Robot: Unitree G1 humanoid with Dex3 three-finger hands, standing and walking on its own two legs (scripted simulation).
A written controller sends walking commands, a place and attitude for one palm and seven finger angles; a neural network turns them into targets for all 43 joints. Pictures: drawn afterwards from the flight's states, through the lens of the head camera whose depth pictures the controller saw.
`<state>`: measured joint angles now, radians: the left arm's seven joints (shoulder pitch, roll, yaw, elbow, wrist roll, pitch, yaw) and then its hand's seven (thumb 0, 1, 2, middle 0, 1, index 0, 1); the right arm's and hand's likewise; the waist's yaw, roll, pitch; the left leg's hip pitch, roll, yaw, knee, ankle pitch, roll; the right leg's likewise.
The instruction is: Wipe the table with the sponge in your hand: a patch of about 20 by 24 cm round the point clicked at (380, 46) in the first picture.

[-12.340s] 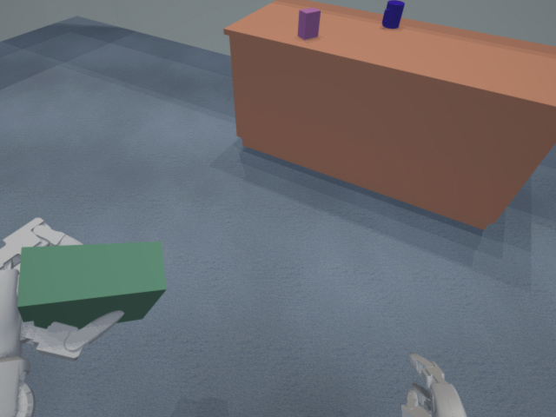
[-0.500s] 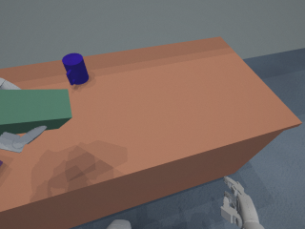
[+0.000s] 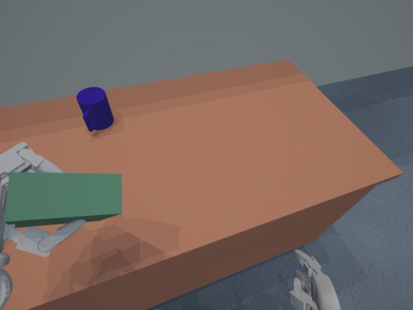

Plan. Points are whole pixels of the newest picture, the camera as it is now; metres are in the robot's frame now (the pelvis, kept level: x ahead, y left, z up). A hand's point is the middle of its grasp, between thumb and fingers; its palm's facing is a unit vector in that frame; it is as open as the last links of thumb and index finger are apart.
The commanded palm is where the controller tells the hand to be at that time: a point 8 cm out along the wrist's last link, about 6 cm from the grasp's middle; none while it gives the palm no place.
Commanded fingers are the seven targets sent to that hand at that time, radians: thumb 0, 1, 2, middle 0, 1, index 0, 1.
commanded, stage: come to a stop and stand still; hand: left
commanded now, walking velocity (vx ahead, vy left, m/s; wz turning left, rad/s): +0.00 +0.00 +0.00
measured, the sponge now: (80, 201) +0.23 +0.22 +0.14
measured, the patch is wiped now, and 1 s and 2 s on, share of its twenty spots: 0.00 0.00 0.00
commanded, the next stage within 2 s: look again from close up in 0.14 s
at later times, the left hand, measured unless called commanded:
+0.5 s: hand (53, 201) +0.22 +0.24 +0.15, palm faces +0.36 -0.82 -0.44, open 9.5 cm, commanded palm +0.16 +0.27 +0.18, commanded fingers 0.00 0.10 1.30 -1.20 -1.60 -1.20 -1.60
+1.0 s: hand (70, 233) +0.19 +0.23 +0.11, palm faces +0.20 -0.74 -0.65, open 9.5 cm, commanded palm +0.16 +0.27 +0.17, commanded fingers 0.00 0.10 1.30 -1.20 -1.60 -1.20 -1.60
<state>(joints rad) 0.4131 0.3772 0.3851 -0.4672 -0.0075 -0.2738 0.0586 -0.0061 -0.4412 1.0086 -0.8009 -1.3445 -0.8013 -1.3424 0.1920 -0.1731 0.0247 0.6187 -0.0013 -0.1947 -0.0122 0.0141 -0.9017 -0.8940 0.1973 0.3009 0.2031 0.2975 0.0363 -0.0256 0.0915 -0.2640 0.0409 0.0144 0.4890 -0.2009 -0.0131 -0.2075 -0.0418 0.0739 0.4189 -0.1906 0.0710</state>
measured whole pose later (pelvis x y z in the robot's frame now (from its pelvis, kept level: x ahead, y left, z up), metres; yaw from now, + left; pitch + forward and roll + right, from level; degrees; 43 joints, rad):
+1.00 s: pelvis +0.00 -0.03 -0.01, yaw +3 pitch -2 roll +0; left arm 0.44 0.46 0.29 -0.40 0.12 -0.02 -0.05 -0.01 -0.44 1.01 -0.80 -1.35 -0.80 -1.34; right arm 0.15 -0.25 0.01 0.57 -0.02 -0.17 -0.03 0.01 -0.90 -0.89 0.20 0.30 0.20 0.30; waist 0.06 0.02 0.05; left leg -0.32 0.04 -0.04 0.59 -0.25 -0.05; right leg -0.28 -0.04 0.03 0.62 -0.31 0.04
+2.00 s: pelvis +0.02 -0.02 -0.01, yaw +3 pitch -2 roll +0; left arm 0.31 0.56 0.15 -0.37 0.62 0.23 0.09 0.00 -0.44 1.02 -0.80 -1.35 -0.80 -1.35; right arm 0.09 -0.22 0.03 0.60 0.02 -0.02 -0.10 0.01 -0.90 -0.89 0.20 0.30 0.20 0.30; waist 0.10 0.09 -0.02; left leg -0.28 0.05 -0.04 0.57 -0.26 -0.05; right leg -0.23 -0.03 0.02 0.56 -0.30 0.04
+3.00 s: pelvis +0.01 -0.02 +0.00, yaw +3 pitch -4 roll +0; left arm 0.17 0.50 -0.05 -0.20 0.90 0.34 -0.05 0.00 -0.44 1.02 -0.79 -1.35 -0.80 -1.35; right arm 0.04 -0.26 0.02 0.69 0.02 -0.03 -0.08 0.01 -0.90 -0.89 0.20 0.30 0.22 0.32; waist 0.11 0.10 0.03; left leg -0.19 0.03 -0.03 0.45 -0.19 -0.04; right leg -0.15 -0.05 0.02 0.47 -0.25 0.03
